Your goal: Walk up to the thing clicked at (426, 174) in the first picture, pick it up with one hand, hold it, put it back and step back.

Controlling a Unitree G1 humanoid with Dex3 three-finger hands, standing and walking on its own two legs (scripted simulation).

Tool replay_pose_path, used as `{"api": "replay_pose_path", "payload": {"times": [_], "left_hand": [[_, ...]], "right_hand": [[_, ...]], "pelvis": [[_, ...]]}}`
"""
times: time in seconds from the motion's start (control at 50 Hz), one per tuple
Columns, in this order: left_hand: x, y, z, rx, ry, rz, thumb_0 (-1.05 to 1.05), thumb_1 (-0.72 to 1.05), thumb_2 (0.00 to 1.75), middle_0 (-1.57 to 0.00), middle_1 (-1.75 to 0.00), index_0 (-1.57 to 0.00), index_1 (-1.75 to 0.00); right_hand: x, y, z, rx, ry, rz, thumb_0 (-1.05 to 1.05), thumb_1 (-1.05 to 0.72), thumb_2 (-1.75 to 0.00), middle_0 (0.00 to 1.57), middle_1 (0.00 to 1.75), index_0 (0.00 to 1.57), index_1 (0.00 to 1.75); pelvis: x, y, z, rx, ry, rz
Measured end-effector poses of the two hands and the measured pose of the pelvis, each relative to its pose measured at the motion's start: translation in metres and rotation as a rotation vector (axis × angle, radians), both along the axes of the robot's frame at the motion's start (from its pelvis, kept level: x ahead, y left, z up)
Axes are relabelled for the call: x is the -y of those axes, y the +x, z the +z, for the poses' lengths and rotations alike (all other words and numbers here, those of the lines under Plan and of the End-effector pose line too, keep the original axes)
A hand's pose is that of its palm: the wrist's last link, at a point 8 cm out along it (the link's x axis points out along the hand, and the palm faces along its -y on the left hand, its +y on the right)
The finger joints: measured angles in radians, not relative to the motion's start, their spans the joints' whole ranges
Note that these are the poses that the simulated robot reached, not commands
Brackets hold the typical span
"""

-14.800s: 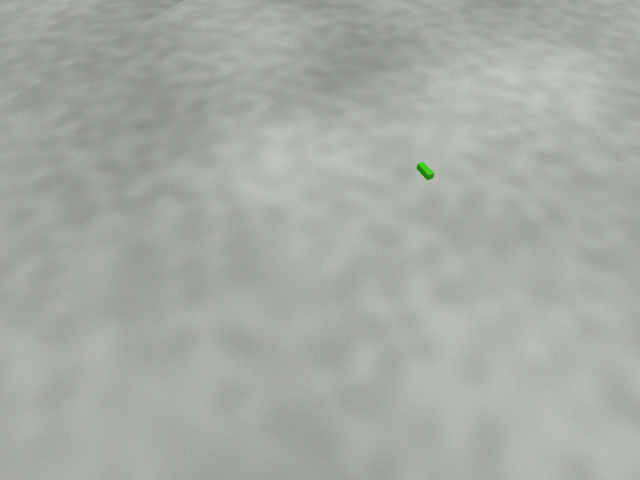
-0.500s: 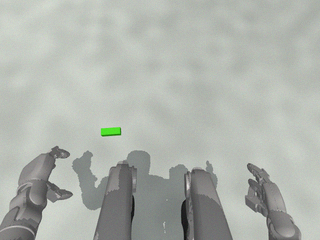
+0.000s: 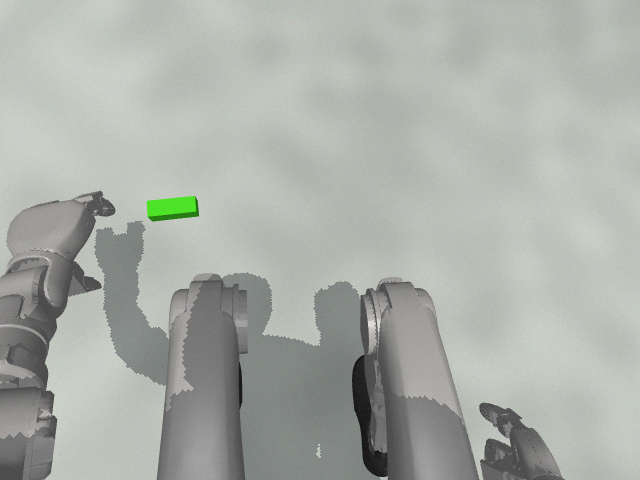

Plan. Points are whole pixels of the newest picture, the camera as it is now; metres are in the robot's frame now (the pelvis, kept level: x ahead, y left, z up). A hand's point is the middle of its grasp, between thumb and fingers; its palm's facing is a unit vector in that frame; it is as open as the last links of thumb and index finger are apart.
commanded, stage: rise first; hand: left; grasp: from above
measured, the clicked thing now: (173, 208) +0.50 +0.27 -0.36
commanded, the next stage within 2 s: none
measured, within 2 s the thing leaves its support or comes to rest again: neither
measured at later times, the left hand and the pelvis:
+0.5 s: hand (103, 228) +0.41 +0.33 -0.21, palm faces -0.44 -0.08 -0.89, open 11.4 cm; pelvis +0.01 +0.01 -0.04, yaw -2 degrees
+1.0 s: hand (118, 219) +0.44 +0.32 -0.23, palm faces -0.44 -0.10 -0.89, open 11.7 cm; pelvis +0.02 +0.00 -0.05, yaw -3 degrees
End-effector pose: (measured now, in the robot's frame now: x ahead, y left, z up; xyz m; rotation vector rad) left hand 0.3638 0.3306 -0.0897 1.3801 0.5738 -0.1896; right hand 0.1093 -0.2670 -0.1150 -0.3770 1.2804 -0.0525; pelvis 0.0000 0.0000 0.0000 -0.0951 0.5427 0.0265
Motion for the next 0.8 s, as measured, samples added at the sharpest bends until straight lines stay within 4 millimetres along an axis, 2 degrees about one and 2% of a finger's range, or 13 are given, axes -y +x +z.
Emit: {"api": "replay_pose_path", "payload": {"times": [0.18,0.46,0.62,0.8], "left_hand": [[-0.001,0.026,-0.025,0.028,0.053,-0.076,0.0,-0.08,0.66,-0.5,-0.54,-0.49,-0.55],[0.003,0.052,-0.059,0.027,0.079,-0.115,0.0,-0.08,0.64,-0.48,-0.57,-0.48,-0.57],[0.006,0.062,-0.071,0.025,0.084,-0.095,0.0,-0.09,0.64,-0.47,-0.6,-0.47,-0.6],[0.01,0.07,-0.079,0.015,0.081,-0.081,0.0,-0.11,0.66,-0.45,-0.62,-0.45,-0.62]], "right_hand": [[0.004,-0.015,-0.007,-0.042,-0.053,0.003,0.0,-0.9,-0.9,0.2,0.3,0.2,0.3],[-0.009,-0.01,-0.025,-0.079,-0.043,0.011,0.0,-0.9,-0.9,0.2,0.3,0.2,0.3],[-0.013,-0.007,-0.033,-0.093,-0.026,0.006,0.0,-0.9,-0.9,0.2,0.3,0.2,0.3],[-0.009,-0.009,-0.039,-0.117,-0.018,0.006,0.0,-0.91,-0.9,0.2,0.3,0.2,0.3]], "pelvis": [[-0.005,0.0,-0.02,0.003,-0.022,-0.004],[-0.011,0.009,-0.036,-0.028,-0.036,-0.015],[-0.01,0.015,-0.042,-0.044,-0.034,-0.021],[-0.007,0.019,-0.046,-0.047,-0.028,-0.028]]}}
